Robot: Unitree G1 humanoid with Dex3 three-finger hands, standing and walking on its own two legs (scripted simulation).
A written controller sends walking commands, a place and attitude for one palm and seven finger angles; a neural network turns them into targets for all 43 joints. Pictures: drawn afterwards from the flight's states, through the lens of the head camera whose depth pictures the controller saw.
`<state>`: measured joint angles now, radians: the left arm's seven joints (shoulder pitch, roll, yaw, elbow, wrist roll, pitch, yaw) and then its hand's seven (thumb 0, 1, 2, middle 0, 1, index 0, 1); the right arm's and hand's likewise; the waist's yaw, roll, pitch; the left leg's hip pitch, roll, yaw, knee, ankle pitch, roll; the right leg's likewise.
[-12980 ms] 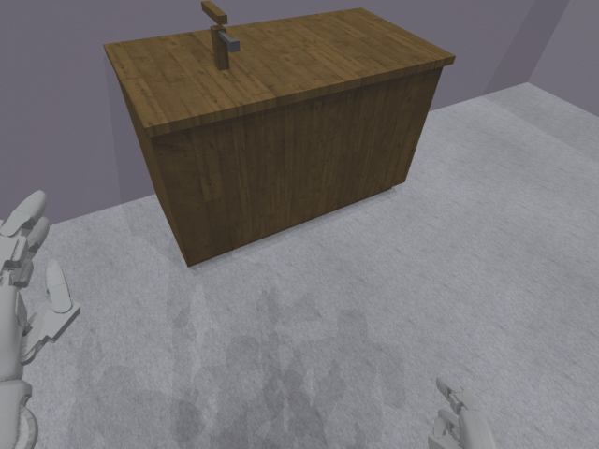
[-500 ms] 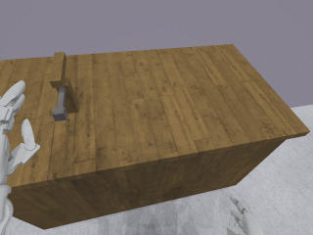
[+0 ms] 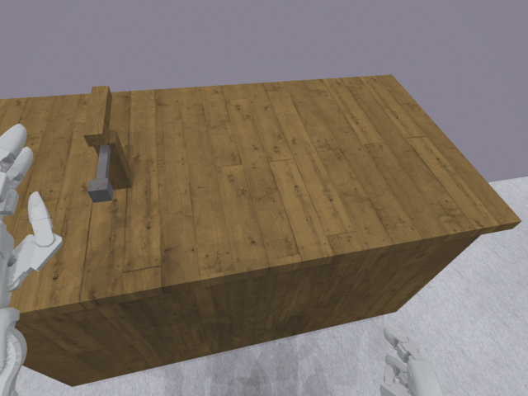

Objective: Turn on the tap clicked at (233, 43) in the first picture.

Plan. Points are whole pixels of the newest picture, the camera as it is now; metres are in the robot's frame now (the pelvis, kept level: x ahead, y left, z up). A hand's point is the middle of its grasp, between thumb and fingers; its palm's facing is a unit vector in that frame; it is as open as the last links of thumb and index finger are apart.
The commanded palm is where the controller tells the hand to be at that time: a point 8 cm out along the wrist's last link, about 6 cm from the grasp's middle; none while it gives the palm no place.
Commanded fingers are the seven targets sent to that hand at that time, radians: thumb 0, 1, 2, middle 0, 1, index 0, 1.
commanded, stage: come to a stop and stand still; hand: left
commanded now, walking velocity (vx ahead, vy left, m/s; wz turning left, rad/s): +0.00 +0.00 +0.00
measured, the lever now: (100, 190) +0.37 +0.31 +0.07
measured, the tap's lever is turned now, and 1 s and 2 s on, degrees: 0 0 0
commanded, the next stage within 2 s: look again from close up in 0.22 s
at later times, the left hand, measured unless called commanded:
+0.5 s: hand (50, 240) +0.22 +0.27 +0.17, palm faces +0.40 -0.85 -0.34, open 7.4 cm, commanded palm +0.16 +0.30 +0.18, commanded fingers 0.00 0.90 0.90 -0.20 -0.30 -0.20 -0.30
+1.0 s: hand (77, 260) +0.22 +0.25 +0.14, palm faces +0.29 -0.90 -0.32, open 7.4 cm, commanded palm +0.15 +0.29 +0.17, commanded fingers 0.00 0.90 0.90 -0.20 -0.30 -0.20 -0.30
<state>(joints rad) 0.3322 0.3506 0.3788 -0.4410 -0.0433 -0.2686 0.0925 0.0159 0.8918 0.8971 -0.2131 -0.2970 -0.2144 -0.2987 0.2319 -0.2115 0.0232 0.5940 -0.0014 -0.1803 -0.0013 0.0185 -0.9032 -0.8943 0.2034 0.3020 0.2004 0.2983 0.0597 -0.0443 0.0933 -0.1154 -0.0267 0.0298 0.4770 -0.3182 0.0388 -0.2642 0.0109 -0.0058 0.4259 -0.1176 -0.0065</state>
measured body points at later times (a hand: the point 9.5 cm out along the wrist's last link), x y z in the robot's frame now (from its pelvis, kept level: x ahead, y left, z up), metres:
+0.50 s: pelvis +0.00 +0.02 +0.00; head +0.02 +0.05 +0.45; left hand +0.19 +0.31 +0.18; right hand +0.18 -0.20 -0.07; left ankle -0.03 +0.09 -0.74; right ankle +0.07 -0.12 -0.74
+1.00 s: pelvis -0.01 +0.00 -0.01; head -0.01 -0.01 +0.44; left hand +0.20 +0.30 +0.15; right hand +0.20 -0.21 -0.08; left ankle -0.03 +0.09 -0.74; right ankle +0.06 -0.11 -0.74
